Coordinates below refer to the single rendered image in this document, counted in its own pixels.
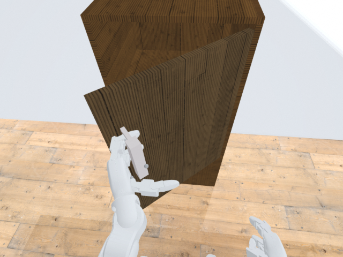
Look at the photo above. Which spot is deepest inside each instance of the right robot hand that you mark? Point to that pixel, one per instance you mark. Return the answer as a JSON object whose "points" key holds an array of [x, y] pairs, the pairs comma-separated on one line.
{"points": [[269, 246]]}

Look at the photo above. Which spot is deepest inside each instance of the handle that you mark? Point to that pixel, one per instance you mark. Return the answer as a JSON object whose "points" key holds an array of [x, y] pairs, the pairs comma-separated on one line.
{"points": [[136, 153]]}

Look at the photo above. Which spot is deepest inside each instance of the cupboard door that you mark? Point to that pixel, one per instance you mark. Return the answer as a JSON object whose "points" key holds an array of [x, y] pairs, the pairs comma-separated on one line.
{"points": [[181, 108]]}

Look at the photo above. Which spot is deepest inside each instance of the left robot forearm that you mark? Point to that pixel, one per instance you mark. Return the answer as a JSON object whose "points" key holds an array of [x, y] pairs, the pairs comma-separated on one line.
{"points": [[129, 223]]}

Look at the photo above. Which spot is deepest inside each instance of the left robot hand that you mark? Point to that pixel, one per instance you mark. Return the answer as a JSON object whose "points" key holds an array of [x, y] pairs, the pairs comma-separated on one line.
{"points": [[119, 173]]}

